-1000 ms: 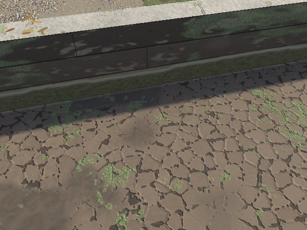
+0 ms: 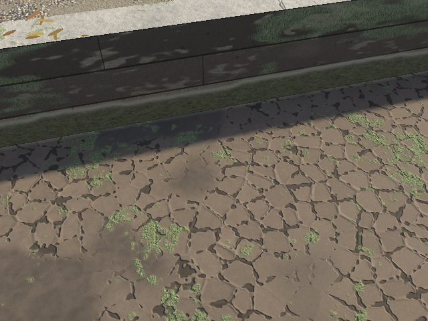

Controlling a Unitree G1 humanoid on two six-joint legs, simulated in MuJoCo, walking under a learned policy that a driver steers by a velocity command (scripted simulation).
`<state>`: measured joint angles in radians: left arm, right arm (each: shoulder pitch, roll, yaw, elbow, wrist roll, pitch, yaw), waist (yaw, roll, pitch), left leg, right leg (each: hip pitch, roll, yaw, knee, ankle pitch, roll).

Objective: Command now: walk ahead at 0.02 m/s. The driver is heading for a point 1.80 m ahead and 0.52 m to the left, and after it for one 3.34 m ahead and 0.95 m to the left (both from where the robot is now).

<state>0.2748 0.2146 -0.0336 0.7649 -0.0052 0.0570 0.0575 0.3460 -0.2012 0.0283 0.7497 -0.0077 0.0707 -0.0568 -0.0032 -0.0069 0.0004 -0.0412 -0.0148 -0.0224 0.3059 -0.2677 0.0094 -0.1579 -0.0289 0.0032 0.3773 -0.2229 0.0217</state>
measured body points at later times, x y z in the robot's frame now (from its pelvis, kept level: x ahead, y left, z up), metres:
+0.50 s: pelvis +0.00 +0.00 +0.00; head +0.01 +0.00 +0.45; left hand +0.03 +0.24 -0.14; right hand -0.03 -0.23 -0.14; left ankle -0.07 +0.12 -0.75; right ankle -0.02 -0.13 -0.75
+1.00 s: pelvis +0.01 +0.00 -0.02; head +0.00 +0.00 +0.43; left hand +0.07 +0.22 -0.16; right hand +0.04 -0.22 -0.16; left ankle -0.07 +0.12 -0.75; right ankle -0.01 -0.13 -0.75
